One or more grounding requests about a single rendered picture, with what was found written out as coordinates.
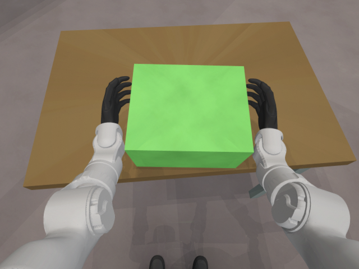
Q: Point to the carton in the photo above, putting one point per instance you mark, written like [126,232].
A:
[188,116]

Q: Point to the robot right upper arm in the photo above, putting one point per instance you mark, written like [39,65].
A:
[316,222]

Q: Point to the robot right forearm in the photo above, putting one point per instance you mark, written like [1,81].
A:
[272,170]

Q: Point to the robot left forearm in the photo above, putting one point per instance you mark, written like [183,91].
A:
[105,166]

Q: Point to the left robot hand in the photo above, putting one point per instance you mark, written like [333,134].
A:
[111,105]

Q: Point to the table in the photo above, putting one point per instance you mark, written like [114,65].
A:
[86,61]

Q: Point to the right robot hand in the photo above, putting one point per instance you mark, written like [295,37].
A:
[265,107]

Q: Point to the robot foot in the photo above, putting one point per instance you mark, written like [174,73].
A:
[200,262]
[157,262]

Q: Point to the robot right foot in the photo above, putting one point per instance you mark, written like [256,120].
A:
[200,262]

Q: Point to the robot left foot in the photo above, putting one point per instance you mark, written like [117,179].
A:
[157,262]

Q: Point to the robot left upper arm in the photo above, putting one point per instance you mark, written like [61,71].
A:
[75,219]

